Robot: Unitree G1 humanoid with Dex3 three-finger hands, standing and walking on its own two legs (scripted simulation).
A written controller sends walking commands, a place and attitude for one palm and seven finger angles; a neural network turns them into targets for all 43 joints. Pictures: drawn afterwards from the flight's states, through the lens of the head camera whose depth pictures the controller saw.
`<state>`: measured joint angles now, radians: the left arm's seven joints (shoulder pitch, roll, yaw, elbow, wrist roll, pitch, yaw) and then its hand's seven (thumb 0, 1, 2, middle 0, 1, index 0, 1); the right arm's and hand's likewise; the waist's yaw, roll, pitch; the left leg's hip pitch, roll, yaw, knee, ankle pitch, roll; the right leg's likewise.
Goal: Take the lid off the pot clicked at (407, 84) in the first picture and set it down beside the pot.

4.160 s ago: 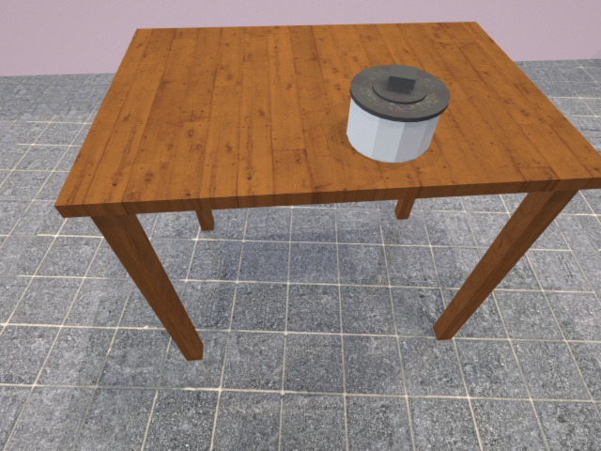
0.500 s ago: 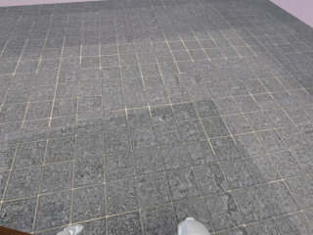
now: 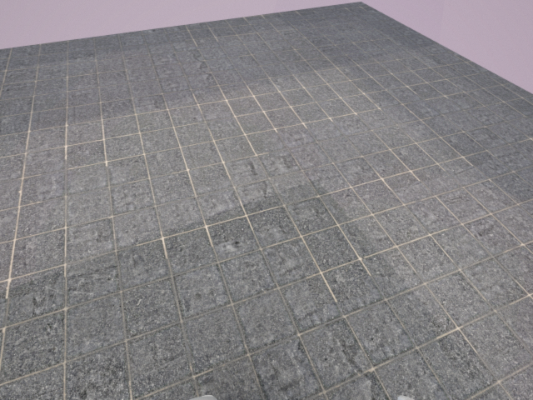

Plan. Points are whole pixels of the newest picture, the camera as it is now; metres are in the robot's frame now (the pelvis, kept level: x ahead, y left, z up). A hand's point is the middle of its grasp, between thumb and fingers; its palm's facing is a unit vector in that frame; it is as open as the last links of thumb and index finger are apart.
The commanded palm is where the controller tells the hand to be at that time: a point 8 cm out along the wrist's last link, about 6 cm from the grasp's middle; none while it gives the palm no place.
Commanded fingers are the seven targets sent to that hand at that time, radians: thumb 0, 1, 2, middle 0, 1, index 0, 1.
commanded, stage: turn to face it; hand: left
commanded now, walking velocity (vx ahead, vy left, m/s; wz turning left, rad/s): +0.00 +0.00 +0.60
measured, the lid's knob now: out of the picture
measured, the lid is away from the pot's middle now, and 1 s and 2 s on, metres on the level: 0.00 0.00 0.00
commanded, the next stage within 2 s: none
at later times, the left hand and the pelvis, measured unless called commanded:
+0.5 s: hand out of the picture +0.12 +0.17 -0.14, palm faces +0.31 -0.91 -0.27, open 7.4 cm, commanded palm none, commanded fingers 0.00 0.90 0.90 -0.20 -0.30 -0.20 -0.30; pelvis +0.08 -0.05 +0.01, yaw +17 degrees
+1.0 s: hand out of the picture +0.00 +0.19 -0.16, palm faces +0.60 -0.75 -0.27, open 7.4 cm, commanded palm none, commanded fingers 0.00 0.90 0.90 -0.20 -0.30 -0.20 -0.30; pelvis +0.07 -0.04 +0.00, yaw +36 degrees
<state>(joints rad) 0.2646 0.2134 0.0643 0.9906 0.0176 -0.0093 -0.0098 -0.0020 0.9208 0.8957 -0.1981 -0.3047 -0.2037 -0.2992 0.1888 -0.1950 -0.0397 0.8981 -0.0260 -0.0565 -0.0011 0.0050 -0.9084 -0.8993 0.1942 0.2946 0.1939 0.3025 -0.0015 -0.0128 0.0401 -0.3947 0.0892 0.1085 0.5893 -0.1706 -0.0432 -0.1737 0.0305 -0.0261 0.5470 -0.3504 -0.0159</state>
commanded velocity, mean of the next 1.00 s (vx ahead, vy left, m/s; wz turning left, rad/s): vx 0.00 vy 0.00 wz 0.60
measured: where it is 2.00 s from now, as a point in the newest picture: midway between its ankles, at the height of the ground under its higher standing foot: outside the picture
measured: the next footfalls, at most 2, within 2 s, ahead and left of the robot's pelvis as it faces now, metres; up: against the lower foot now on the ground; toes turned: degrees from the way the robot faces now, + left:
right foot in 0.38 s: +0.15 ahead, -0.14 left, +0.00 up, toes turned +10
left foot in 0.80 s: +0.06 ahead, +0.10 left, +0.00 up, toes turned +35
